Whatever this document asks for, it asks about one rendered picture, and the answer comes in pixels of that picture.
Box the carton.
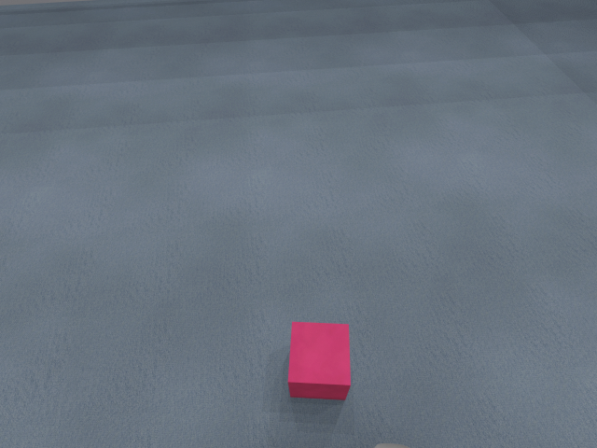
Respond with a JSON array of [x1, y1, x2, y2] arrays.
[[288, 322, 351, 400]]

